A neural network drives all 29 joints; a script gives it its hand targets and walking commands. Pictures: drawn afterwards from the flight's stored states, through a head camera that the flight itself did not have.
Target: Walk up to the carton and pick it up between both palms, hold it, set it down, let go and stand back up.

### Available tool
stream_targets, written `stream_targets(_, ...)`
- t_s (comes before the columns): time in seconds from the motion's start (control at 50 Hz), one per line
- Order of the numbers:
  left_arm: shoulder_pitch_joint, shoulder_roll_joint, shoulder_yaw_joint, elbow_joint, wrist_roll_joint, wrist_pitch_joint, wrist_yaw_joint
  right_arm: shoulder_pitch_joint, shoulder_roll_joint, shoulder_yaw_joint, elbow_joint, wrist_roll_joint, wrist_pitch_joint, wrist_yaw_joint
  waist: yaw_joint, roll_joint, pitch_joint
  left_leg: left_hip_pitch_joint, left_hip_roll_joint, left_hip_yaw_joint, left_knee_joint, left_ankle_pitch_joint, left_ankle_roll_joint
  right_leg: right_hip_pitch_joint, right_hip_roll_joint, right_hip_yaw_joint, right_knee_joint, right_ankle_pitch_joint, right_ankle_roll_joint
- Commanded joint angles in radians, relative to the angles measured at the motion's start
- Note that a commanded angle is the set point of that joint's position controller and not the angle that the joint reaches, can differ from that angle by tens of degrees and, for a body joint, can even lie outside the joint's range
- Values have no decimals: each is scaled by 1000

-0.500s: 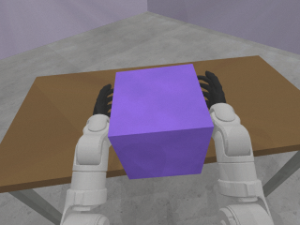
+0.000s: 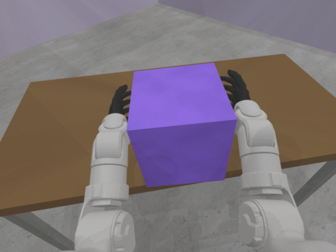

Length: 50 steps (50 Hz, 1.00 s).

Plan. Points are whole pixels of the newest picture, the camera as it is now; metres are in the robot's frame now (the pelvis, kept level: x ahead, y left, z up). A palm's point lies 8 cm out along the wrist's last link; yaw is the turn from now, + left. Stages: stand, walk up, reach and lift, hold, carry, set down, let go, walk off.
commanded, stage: set down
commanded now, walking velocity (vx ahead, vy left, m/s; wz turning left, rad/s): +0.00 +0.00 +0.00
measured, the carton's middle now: (179, 126) +0.37 -0.01 +0.12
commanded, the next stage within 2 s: none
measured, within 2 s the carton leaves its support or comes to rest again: neither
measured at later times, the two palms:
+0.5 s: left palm (117, 125) +0.40 +0.14 +0.10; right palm (228, 111) +0.41 -0.14 +0.13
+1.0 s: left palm (118, 123) +0.42 +0.15 +0.09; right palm (223, 106) +0.44 -0.13 +0.12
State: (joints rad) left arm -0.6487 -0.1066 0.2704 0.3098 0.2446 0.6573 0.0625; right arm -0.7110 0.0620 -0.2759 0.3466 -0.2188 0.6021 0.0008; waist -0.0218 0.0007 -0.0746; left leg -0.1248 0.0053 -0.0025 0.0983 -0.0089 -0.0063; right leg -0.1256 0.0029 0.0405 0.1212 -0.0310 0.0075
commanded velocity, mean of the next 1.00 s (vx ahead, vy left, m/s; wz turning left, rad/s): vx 0.00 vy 0.00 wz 0.00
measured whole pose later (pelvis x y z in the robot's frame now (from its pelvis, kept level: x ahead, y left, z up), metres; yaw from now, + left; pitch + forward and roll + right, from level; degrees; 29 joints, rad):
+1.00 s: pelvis +0.03 +0.00 +0.00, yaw +1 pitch +8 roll +0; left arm -0.62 -0.12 0.38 0.59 0.31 0.28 0.07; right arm -0.73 0.09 -0.38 0.67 -0.32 0.23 0.02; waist -0.02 0.01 -0.13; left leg -0.11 0.01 -0.02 -0.08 0.05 -0.01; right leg -0.11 0.00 0.02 -0.04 0.01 0.00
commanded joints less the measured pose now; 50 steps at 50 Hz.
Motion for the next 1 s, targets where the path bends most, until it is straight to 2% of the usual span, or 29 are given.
stream_targets(0.0, -564, -460, -303, -145, -92, -111, -126, -476, 485, 318, -105, 94, -75, 130, 13, -31, -361, 185, -53, 0, -16, 134, 16, 151, 44, -33, -7, 262, 39)
stream_targets(0.04, -593, -439, -340, -227, -106, -149, -126, -478, 507, 357, -143, 101, -103, 118, 4, -33, -449, 220, -57, -2, -15, 224, 20, 198, 41, -27, 0, 379, 49)
stream_targets(0.06, -603, -453, -376, -267, -119, -161, -123, -478, 521, 374, -178, 116, -119, 110, 13, -4, -498, 236, -56, 2, -12, 259, 17, 224, 36, -27, 10, 423, 44)
stream_targets(0.08, -590, -445, -387, -264, -123, -169, -118, -489, 502, 389, -196, 126, -134, 99, 19, 11, -496, 232, -55, 1, -15, 319, 15, 221, 41, -26, 14, 480, 48)
stream_targets(0.1, -557, -440, -390, -264, -127, -178, -112, -485, 497, 411, -226, 129, -146, 87, 23, -10, -531, 258, -63, 1, -14, 352, 12, 247, 44, -33, 20, 523, 58)
stream_targets(0.14, -528, -453, -417, -252, -151, -200, -103, -456, 488, 428, -226, 126, -159, 68, 12, -6, -537, 265, -55, -9, -12, 366, 13, 273, 38, -26, 17, 542, 52)
stream_targets(0.2, -490, -427, -415, -211, -145, -213, -100, -384, 426, 393, -144, 100, -164, 67, -5, 34, -465, 280, -50, -5, -17, 352, -19, 211, 38, -38, -28, 446, 34)
stream_targets(0.22, -494, -433, -399, -205, -148, -221, -97, -373, 432, 382, -127, 84, -164, 67, -9, 7, -434, 301, -52, -7, -24, 330, -16, 190, 42, -46, -37, 411, 38)
stream_targets(0.3, -493, -433, -354, -95, -126, -240, -109, -390, 397, 314, -44, 44, -185, 82, -35, 22, -352, 255, -37, -12, -43, 250, -20, 142, 48, -56, -71, 286, 16)
stream_targets(0.32, -503, -452, -348, -65, -117, -243, -110, -394, 410, 288, -12, 46, -192, 87, -31, 52, -313, 241, -43, -4, -35, 226, -28, 126, 45, -51, -75, 251, 11)
stream_targets(0.34, -514, -456, -344, -45, -121, -249, -111, -416, 407, 276, -10, 39, -199, 90, -45, 32, -326, 261, -45, 3, -31, 212, -29, 99, 48, -61, -80, 223, 11)
stream_targets(0.36, -532, -440, -333, -25, -112, -253, -112, -426, 402, 264, 34, 31, -203, 94, -43, 18, -312, 248, -47, -4, -36, 196, -30, 87, 50, -61, -76, 205, 9)
stream_targets(0.4, -566, -455, -307, -23, -95, -277, -109, -452, 412, 243, 53, 29, -222, 103, -33, 51, -363, 242, -46, 5, -25, 200, -38, 97, 50, -61, -79, 189, 4)
stream_targets(0.42, -595, -463, -322, -48, -95, -295, -106, -467, 423, 244, 60, 32, -234, 109, -36, 64, -400, 255, -41, -3, -18, 222, -38, 97, 48, -57, -74, 194, -4)
stream_targets(0.52, -623, -477, -317, -52, -89, -334, -82, -543, 461, 281, 30, 50, -284, 112, -2, -2, -496, 272, -43, -10, -32, 287, -22, 131, 49, -62, -56, 277, -1)
stream_targets(0.56, -566, -480, -309, -10, -82, -339, -74, -500, 446, 289, 71, 39, -290, 115, 12, -10, -493, 267, -46, -9, -27, 331, -21, 156, 50, -59, -62, 325, 1)
stream_targets(0.58, -543, -475, -307, 18, -64, -340, -73, -489, 450, 283, 75, 36, -298, 116, 16, 12, -496, 268, -50, -1, -35, 326, -21, 150, 46, -57, -63, 334, 3)
stream_targets(0.6, -541, -472, -287, 45, -60, -340, -72, -490, 431, 279, 108, 25, -297, 120, 6, -12, -480, 272, -44, -9, -39, 310, -20, 143, 50, -61, -64, 310, 4)
stream_targets(0.64, -538, -450, -257, 53, -36, -349, -75, -466, 448, 257, 150, 31, -304, 126, 19, -5, -433, 244, -47, 10, -50, 280, -11, 136, 44, -59, -74, 322, 9)
stream_targets(0.7, -556, -471, -252, 69, -37, -369, -79, -490, 442, 222, 166, 1, -332, 132, -5, -7, -430, 231, -53, 4, -63, 275, -8, 148, 44, -56, -71, 345, 10)
stream_targets(0.72, -572, -462, -231, 75, -30, -377, -85, -487, 441, 212, 177, -9, -336, 131, 2, -23, -430, 231, -52, -1, -67, 272, -1, 157, 46, -55, -73, 345, 9)
stream_targets(0.76, -611, -466, -232, 16, -29, -407, -89, -492, 462, 217, 181, -3, -353, 130, 9, -6, -484, 232, -61, 13, -67, 286, 6, 194, 43, -48, -62, 392, 12)
stream_targets(0.78, -625, -465, -238, 10, -33, -417, -89, -503, 475, 216, 159, 3, -363, 126, 7, -1, -503, 233, -62, 12, -66, 295, 10, 198, 41, -48, -50, 418, 9)
stream_targets(0.8, -652, -467, -231, 14, -36, -424, -91, -537, 475, 216, 163, -9, -373, 125, -7, -28, -524, 233, -59, 6, -66, 284, 14, 203, 41, -53, -42, 417, 10)
stream_targets(0.82, -649, -457, -231, 38, -30, -427, -92, -535, 460, 200, 180, -14, -379, 121, -2, -6, -517, 213, -61, 7, -67, 287, 10, 216, 42, -54, -45, 420, 5)
stream_targets(0.9, -607, -442, -180, 150, 14, -435, -99, -551, 432, 154, 236, -51, -402, 121, -3, -13, -446, 194, -58, 18, -92, 224, 13, 141, 43, -59, -77, 343, 9)
stream_targets(0.92, -613, -425, -161, 147, 21, -438, -103, -507, 421, 133, 294, -65, -398, 121, -14, 5, -413, 188, -64, 20, -97, 204, 12, 136, 39, -60, -82, 336, 8)
stream_targets(0.94, -609, -431, -145, 159, 26, -445, -106, -485, 422, 117, 311, -77, -396, 123, -7, -6, -414, 193, -64, 26, -105, 191, 11, 159, 41, -64, -95, 315, 9)
stream_targets(0.98, -627, -413, -118, 152, 43, -467, -113, -515, 418, 100, 300, -89, -418, 125, -9, 2, -465, 206, -64, 21, -115, 206, 14, 170, 43, -67, -96, 331, 8)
